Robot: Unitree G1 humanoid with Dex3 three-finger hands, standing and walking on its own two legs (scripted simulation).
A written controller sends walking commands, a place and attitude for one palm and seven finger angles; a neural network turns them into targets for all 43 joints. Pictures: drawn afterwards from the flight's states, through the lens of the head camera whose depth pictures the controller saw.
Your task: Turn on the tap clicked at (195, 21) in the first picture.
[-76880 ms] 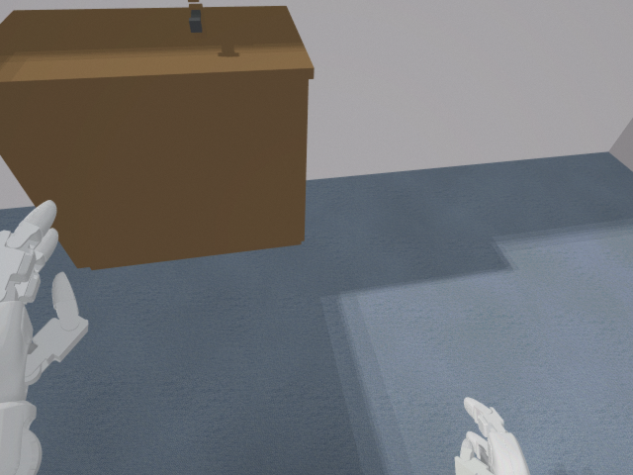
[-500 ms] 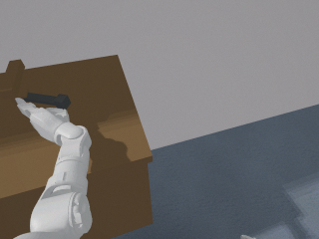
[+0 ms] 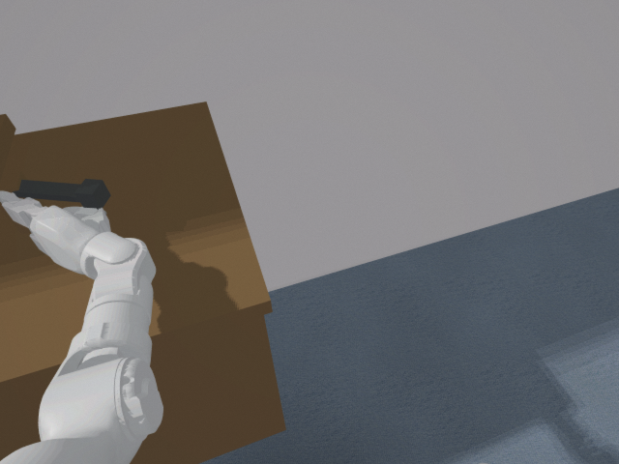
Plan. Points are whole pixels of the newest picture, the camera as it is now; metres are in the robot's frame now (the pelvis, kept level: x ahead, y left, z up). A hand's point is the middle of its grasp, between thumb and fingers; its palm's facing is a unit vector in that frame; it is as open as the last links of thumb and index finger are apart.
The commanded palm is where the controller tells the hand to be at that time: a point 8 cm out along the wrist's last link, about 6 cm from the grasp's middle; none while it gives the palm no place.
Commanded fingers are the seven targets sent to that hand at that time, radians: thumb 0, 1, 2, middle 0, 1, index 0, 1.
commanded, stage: push the lever round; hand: left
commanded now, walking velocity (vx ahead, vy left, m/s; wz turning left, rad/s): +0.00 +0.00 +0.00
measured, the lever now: (93, 194) +0.44 +0.28 +0.13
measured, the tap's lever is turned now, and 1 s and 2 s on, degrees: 64 66 67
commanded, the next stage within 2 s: lift the hand up off the lever in 0.28 s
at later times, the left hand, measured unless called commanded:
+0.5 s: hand (104, 212) +0.43 +0.27 +0.11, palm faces +0.88 -0.47 -0.11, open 8.3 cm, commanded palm +0.41 +0.31 +0.12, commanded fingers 0.00 0.90 0.90 -0.15 -0.15 -0.15 -0.15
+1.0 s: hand (103, 210) +0.43 +0.27 +0.11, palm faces +0.88 -0.46 -0.09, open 8.4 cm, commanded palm +0.40 +0.31 +0.14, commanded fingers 0.00 0.90 0.90 -0.15 -0.15 -0.15 -0.15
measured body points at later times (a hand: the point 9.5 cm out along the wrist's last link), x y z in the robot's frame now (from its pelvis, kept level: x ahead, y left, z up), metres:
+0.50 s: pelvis -0.01 -0.02 -0.01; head +0.02 -0.03 +0.44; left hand +0.38 +0.29 +0.12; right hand +0.07 -0.28 -0.14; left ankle +0.06 +0.15 -0.71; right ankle +0.00 -0.04 -0.71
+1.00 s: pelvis -0.01 -0.03 -0.01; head +0.02 -0.04 +0.44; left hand +0.38 +0.29 +0.12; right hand +0.06 -0.29 -0.14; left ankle +0.06 +0.15 -0.71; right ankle +0.00 -0.04 -0.71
